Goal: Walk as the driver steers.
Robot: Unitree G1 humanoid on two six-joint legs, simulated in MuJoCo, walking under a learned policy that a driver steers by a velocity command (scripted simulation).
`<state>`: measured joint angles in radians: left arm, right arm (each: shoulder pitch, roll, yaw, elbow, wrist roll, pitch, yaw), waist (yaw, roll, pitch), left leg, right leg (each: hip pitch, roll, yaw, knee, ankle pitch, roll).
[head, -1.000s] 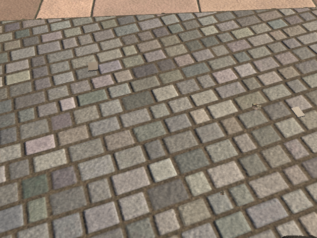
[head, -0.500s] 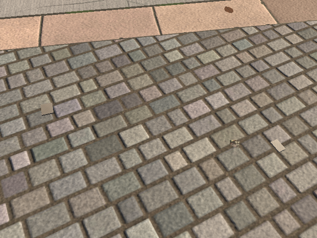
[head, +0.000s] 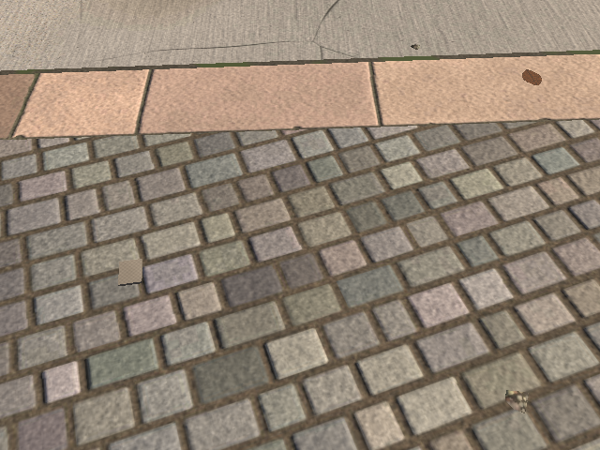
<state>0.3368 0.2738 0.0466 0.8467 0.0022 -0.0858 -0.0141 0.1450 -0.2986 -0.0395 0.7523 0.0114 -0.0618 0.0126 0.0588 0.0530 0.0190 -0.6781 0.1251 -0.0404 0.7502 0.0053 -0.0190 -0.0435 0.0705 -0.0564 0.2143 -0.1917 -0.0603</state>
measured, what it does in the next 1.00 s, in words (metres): walks ahead, turning left: left foot, then right foot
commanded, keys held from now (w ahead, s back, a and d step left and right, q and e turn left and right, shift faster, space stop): w+q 0.88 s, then e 0.12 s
